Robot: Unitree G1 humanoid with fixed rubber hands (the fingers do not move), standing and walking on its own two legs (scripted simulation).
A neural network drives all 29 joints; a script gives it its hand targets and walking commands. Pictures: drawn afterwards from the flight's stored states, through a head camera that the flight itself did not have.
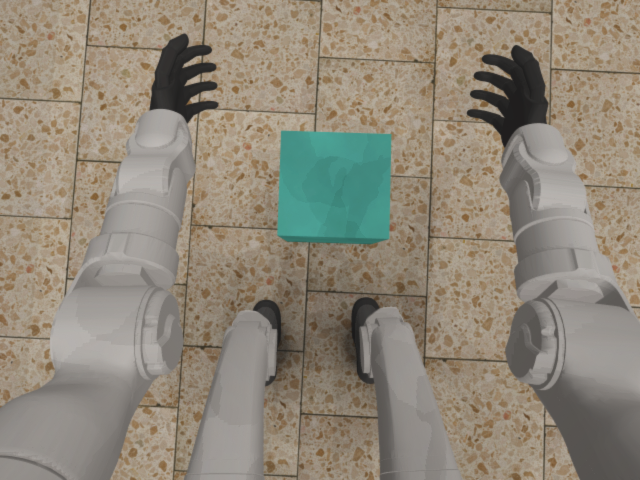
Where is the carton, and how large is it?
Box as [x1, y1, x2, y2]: [277, 131, 390, 243]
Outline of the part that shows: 281,131 277,235 287,241 373,243 388,238 390,134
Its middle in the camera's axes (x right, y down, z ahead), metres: +0.03 -0.10 +0.86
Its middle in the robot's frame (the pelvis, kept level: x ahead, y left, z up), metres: +0.48 -0.03 -0.51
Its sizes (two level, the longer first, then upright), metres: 0.210 0.200 0.250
